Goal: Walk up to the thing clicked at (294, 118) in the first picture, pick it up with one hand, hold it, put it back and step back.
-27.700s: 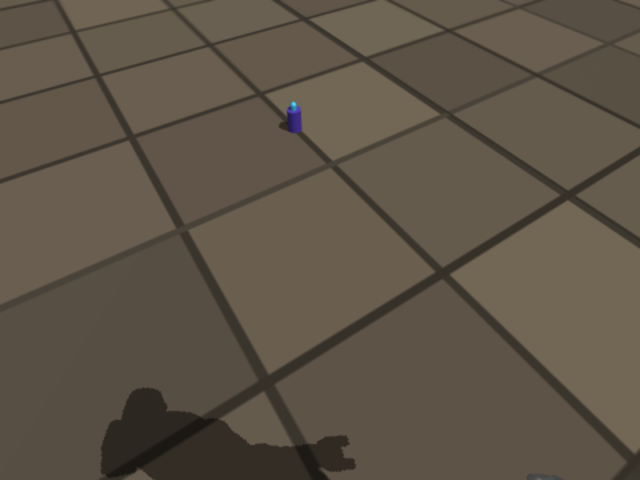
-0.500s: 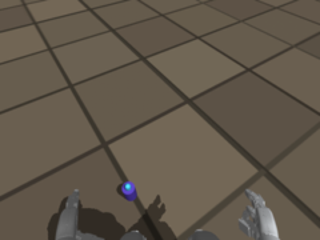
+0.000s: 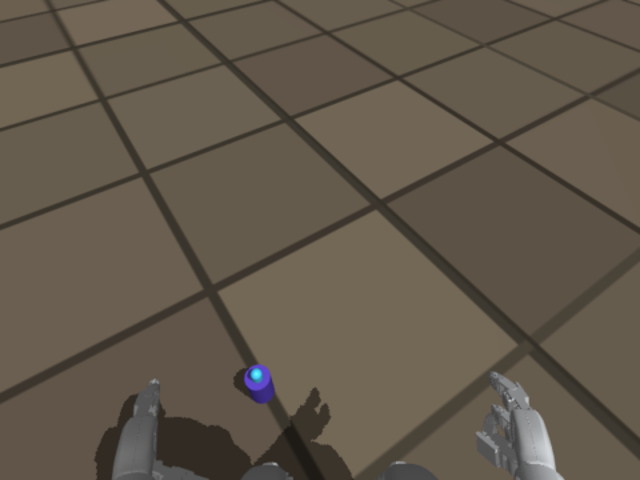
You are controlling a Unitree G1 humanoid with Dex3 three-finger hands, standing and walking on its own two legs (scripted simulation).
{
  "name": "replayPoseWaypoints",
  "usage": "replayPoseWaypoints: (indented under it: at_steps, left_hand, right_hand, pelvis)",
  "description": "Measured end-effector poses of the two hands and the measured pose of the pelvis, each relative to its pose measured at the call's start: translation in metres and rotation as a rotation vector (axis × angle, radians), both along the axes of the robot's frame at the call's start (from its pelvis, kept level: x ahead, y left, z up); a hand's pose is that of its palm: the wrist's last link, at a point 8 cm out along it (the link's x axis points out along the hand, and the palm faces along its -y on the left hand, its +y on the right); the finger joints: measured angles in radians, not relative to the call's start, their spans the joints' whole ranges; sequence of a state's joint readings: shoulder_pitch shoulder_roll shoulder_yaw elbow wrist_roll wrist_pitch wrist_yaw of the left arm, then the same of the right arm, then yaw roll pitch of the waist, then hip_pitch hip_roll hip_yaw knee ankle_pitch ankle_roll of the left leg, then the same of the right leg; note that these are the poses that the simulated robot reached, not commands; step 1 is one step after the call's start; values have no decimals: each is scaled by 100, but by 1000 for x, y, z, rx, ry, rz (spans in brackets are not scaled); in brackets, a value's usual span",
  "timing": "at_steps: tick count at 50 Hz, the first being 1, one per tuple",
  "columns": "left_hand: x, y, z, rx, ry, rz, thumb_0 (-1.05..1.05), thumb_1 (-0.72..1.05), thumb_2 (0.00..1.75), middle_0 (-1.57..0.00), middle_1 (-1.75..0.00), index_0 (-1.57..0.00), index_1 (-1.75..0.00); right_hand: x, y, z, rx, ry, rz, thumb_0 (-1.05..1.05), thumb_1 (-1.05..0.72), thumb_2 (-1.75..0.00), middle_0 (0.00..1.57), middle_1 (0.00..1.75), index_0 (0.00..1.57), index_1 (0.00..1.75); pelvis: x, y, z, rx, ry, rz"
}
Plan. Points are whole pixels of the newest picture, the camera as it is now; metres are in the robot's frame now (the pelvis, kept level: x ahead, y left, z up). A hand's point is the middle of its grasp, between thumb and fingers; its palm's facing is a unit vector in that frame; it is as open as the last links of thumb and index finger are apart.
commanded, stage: home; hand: left
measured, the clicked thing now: (259, 382) +0.45 +0.19 -0.64
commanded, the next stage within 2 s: stand in 0.48 s
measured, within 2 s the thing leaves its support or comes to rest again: neither
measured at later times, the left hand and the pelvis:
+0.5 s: hand (190, 450) +0.17 +0.18 -0.06, palm faces +0.11 -0.95 -0.29, open 17.5 cm; pelvis +0.00 +0.00 +0.00, yaw +0 degrees
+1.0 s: hand (189, 447) +0.17 +0.18 -0.06, palm faces +0.11 -0.95 -0.28, open 9.9 cm; pelvis +0.01 +0.00 +0.00, yaw +0 degrees
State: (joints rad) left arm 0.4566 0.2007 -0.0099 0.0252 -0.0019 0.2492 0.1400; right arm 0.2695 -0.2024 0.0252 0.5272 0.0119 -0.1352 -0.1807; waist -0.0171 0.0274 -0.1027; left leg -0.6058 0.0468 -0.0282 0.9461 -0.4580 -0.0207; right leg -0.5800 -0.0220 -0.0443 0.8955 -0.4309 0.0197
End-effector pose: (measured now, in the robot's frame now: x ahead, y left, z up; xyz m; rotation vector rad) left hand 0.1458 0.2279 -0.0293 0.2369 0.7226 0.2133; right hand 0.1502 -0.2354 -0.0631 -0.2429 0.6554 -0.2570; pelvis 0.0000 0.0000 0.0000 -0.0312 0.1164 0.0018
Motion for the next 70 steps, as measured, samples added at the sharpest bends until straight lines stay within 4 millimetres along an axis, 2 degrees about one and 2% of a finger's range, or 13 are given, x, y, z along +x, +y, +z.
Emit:
replayPoseWaypoints:
  at_steps: [15, 33, 36, 40, 46, 51, 55, 59, 64, 70]
  left_hand:
    - [-1, 0, 0, 0, 1, 1, -1, -55, 5, -6, -5, -5, -5]
    - [3, -1, 0, -2, -2, 2, -1, -52, 7, -8, -7, -7, -8]
    - [4, -1, 0, -2, -1, 2, -1, -44, 16, -12, -14, -11, -14]
    - [4, -1, 0, -4, 3, 1, -1, -24, 35, -16, -21, -15, -21]
    - [4, 1, 0, -2, 6, 1, -1, 16, 67, -19, -27, -19, -27]
    - [4, 1, 0, -2, 5, 2, 0, 52, 81, -20, -29, -20, -29]
    - [4, 14, -20, 41, 46, -98, 0, 71, 86, -21, -30, -20, -30]
    - [-11, 37, -38, 43, 148, -90, 0, 82, 88, -21, -30, -20, -30]
    - [-42, 62, -48, 54, 283, -41, 1, 88, 89, -21, -30, -20, -30]
    - [-76, 79, -50, 51, 411, 16, 1, 90, 90, -21, -30, -20, -30]
  right_hand:
    - [-3, 0, -2, 3, 11, 4, 1, -90, -91, 20, 30, 21, 31]
    - [2, -2, -2, -4, 8, 2, 1, -90, -91, 20, 30, 21, 31]
    - [3, -2, -1, -6, 6, 2, 1, -90, -90, 20, 30, 21, 31]
    - [4, -2, -1, -5, 6, 2, 1, -90, -90, 20, 30, 21, 31]
    - [4, 0, -1, -3, 9, 1, 1, -90, -90, 20, 30, 21, 30]
    - [4, 1, -1, -4, 11, 1, 1, -90, -90, 20, 30, 21, 30]
    - [-2, -6, -14, -43, 178, 119, 1, -90, -90, 20, 30, 20, 30]
    - [-19, -21, -18, -32, 304, 112, 1, -90, -90, 21, 30, 21, 31]
    - [-44, -37, -14, -37, 399, 55, 1, -90, -90, 21, 30, 21, 30]
    - [-70, -39, -11, -31, 500, 13, 1, -91, -90, 20, 30, 20, 30]
  pelvis:
    - [-1, 0, 0, 2, 0, 0]
    - [3, -1, 0, 2, 5, 0]
    - [3, -1, 0, 1, 5, 0]
    - [4, 0, 0, 1, 6, 0]
    - [5, 0, 0, 1, 7, 0]
    - [5, 1, 0, -1, 7, 1]
    - [0, 1, 5, 17, -52, 4]
    - [-1, 4, 12, 28, -85, 6]
    - [2, 9, 22, 29, -112, 5]
    - [3, 15, 34, 25, -139, 7]
